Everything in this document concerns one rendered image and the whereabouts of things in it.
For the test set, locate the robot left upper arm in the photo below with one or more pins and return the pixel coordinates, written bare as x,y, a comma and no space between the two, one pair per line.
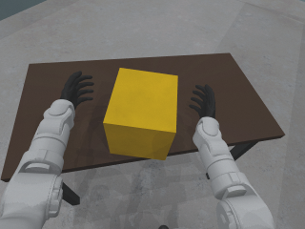
32,199

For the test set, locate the table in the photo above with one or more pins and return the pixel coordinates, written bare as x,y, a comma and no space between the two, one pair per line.
242,116

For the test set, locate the robot right forearm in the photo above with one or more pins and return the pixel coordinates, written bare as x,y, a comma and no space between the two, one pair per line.
226,179

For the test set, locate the robot right upper arm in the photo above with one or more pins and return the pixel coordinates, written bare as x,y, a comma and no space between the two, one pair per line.
243,212

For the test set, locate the left robot hand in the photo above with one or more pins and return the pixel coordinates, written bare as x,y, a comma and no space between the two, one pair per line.
71,91

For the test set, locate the carton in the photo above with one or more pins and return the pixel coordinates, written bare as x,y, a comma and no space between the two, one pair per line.
141,116

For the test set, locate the right robot hand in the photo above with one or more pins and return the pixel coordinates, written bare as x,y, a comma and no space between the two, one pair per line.
207,105

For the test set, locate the robot left forearm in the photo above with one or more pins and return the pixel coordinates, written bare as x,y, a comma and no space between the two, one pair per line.
47,148

